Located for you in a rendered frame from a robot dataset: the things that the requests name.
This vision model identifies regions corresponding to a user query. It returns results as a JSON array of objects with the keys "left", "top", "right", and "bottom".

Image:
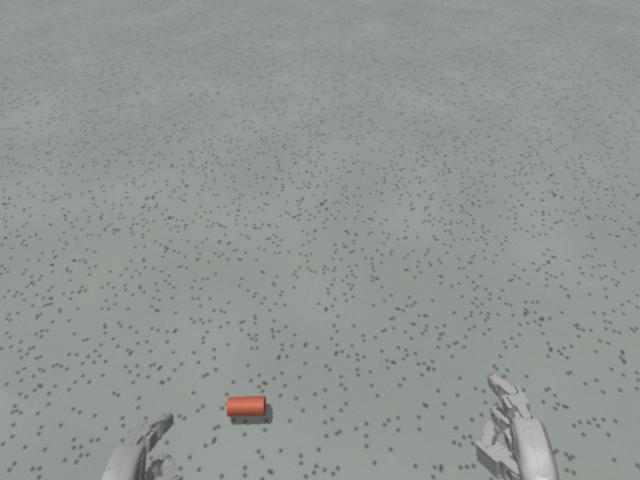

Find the right robot hand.
[{"left": 476, "top": 373, "right": 559, "bottom": 480}]

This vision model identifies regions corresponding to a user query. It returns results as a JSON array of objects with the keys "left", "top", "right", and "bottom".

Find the can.
[{"left": 227, "top": 396, "right": 266, "bottom": 417}]

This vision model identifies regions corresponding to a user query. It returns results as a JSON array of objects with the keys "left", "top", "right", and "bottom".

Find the left robot hand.
[{"left": 100, "top": 412, "right": 183, "bottom": 480}]

